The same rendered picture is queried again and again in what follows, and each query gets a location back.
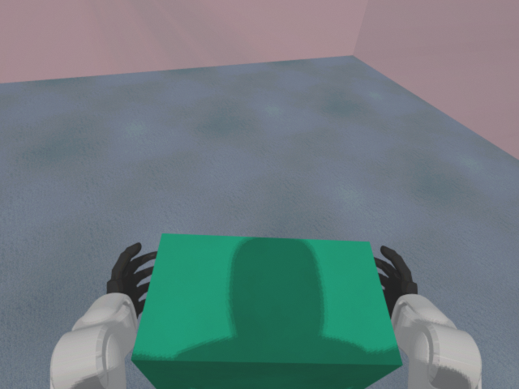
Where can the right robot forearm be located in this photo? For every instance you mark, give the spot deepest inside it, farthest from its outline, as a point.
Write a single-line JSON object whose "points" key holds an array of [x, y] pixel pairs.
{"points": [[440, 355]]}

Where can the carton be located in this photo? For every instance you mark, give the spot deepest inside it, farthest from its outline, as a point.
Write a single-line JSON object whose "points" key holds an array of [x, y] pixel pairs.
{"points": [[225, 312]]}

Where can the right robot hand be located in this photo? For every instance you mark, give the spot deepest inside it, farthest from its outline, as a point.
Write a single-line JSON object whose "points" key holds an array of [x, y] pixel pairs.
{"points": [[399, 281]]}

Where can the left robot forearm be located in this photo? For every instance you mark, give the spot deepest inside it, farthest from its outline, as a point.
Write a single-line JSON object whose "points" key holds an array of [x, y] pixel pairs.
{"points": [[92, 355]]}

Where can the left robot hand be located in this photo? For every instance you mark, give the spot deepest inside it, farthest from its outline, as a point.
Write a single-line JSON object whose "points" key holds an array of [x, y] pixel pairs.
{"points": [[123, 280]]}

